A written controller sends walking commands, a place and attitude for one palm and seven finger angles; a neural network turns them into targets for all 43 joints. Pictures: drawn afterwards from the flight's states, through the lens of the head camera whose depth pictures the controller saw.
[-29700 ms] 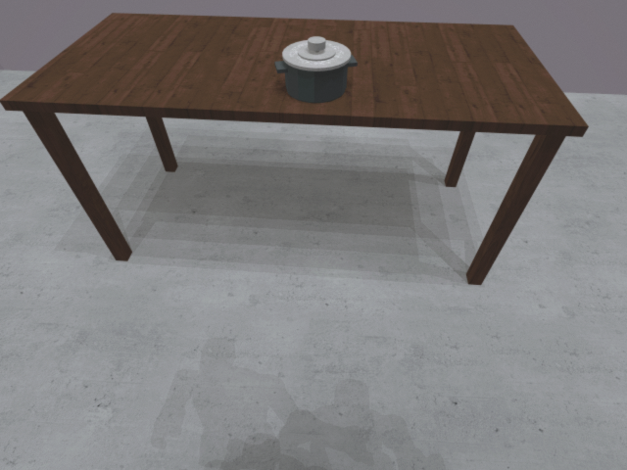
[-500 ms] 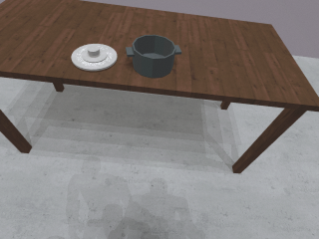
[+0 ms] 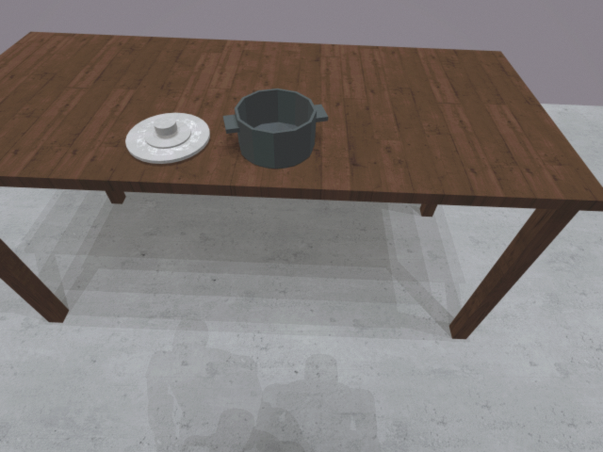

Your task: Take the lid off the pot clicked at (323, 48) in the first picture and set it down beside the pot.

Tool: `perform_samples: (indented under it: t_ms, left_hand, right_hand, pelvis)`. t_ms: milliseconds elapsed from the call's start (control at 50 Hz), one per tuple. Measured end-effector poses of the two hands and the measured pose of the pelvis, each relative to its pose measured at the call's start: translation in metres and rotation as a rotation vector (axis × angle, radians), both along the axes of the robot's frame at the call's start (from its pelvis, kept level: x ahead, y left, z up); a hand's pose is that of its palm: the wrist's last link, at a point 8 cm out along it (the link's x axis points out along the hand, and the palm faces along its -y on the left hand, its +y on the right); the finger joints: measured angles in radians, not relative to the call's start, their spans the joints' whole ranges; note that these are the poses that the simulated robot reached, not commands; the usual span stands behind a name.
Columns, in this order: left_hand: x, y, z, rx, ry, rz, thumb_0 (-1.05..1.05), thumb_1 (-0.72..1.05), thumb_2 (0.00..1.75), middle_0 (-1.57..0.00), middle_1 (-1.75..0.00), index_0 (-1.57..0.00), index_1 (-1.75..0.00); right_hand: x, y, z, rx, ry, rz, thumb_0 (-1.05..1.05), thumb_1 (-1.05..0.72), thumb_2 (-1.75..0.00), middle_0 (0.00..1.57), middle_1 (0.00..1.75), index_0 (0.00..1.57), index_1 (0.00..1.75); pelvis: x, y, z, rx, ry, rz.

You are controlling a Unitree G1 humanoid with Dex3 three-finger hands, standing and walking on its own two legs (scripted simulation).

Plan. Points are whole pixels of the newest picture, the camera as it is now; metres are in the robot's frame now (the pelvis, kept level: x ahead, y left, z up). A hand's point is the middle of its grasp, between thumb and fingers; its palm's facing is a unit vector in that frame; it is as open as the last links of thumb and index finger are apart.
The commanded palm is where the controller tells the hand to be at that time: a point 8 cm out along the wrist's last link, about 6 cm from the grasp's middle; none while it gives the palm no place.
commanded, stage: let the arm hang, fingers relaxed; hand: left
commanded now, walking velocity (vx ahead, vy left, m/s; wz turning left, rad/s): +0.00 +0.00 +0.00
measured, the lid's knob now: (165, 125) +0.74 +0.34 +0.00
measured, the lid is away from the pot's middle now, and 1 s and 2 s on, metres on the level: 0.25 0.25 0.25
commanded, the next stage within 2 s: look to check the result in 0.28 s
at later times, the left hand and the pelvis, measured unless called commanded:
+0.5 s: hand out of the picture +0.00 +0.14 -0.18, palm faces +0.04 -0.99 -0.16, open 7.3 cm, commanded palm none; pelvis +0.01 -0.01 +0.00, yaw -1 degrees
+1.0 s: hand out of the picture +0.00 +0.15 -0.18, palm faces +0.02 -0.99 -0.16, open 7.3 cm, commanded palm none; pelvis +0.01 +0.00 +0.00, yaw -2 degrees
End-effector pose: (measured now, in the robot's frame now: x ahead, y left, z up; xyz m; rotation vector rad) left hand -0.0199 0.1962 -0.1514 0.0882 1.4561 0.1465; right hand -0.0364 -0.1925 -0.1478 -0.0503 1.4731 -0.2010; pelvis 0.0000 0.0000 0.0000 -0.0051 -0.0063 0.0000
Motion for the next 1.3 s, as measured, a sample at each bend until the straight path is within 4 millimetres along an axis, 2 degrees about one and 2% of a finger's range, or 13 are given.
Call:
perform_samples:
  t_ms: [200, 380, 840, 1300]
  left_hand:
    - [0.010, 0.001, 0.001, 0.016, -0.015, 0.008, 0.01, 0.92, 0.90, -0.20, -0.30, -0.20, -0.30]
    - [0.012, -0.002, 0.002, 0.013, -0.008, 0.002, 0.01, 0.92, 0.90, -0.20, -0.30, -0.20, -0.30]
    - [0.018, 0.001, 0.003, 0.018, -0.014, -0.020, 0.00, 0.92, 0.90, -0.20, -0.30, -0.20, -0.30]
    - [0.011, 0.000, 0.003, 0.005, -0.013, -0.022, 0.00, 0.91, 0.90, -0.20, -0.30, -0.20, -0.30]
  right_hand:
    - [0.012, -0.014, 0.001, -0.025, -0.014, 0.004, 0.01, -0.92, -0.90, 0.20, 0.30, 0.20, 0.30]
    - [0.018, -0.019, 0.001, -0.032, -0.018, 0.002, 0.02, -0.92, -0.90, 0.20, 0.30, 0.20, 0.30]
    - [0.010, -0.011, 0.001, -0.016, -0.006, -0.026, 0.01, -0.91, -0.90, 0.20, 0.30, 0.20, 0.30]
    - [0.004, -0.006, 0.001, -0.014, -0.011, -0.035, 0.01, -0.91, -0.90, 0.20, 0.30, 0.20, 0.30]
  pelvis:
    - [0.007, -0.005, 0.000, 0.002, -0.001, -0.004]
    - [0.010, -0.006, 0.000, 0.003, -0.004, -0.012]
    - [0.011, -0.005, 0.001, 0.004, -0.009, -0.030]
    - [0.007, -0.003, 0.002, 0.004, -0.015, -0.037]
